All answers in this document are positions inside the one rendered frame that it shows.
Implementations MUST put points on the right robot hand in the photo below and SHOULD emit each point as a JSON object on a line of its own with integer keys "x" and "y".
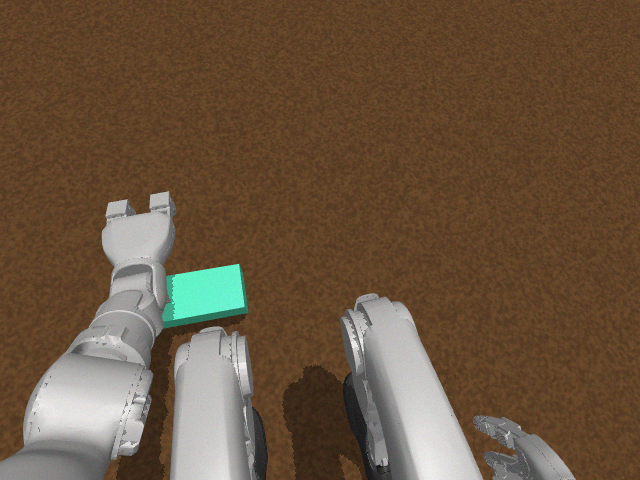
{"x": 535, "y": 459}

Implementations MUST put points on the left robot foot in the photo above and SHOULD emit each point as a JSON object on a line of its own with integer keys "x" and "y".
{"x": 261, "y": 455}

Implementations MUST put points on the carton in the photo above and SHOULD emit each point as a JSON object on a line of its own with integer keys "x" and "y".
{"x": 205, "y": 295}

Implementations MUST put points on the right robot foot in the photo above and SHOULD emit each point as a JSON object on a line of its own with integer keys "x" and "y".
{"x": 359, "y": 428}

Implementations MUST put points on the left robot arm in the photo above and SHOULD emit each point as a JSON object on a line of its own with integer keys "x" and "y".
{"x": 92, "y": 404}

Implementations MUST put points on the left robot hand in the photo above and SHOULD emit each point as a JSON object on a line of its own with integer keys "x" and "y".
{"x": 128, "y": 235}

